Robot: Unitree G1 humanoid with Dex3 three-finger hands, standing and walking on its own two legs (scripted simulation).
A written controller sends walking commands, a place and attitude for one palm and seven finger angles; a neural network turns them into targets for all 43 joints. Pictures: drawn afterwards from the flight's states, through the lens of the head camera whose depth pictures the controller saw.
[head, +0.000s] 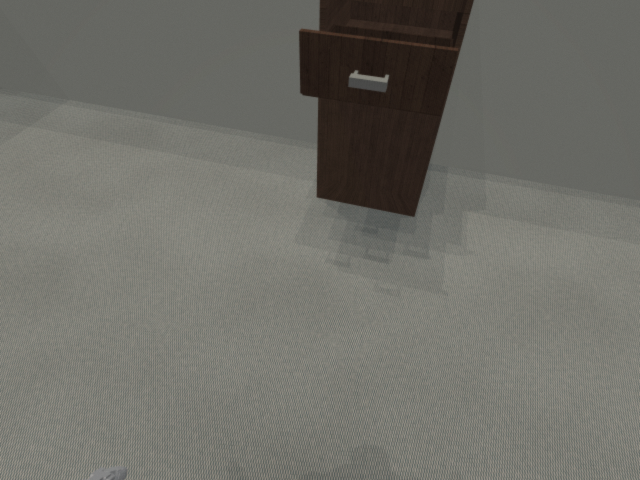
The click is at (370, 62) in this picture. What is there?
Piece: drawer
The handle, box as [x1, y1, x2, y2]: [348, 70, 388, 91]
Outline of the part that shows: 349,76 348,86 379,91 385,91 388,75 385,75 384,78 361,75 357,73 357,70 355,70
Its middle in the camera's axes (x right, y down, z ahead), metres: +0.13 -0.44 +1.07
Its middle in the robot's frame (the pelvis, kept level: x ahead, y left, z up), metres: +1.10 -0.08 +0.00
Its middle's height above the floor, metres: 0.77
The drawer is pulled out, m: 0.30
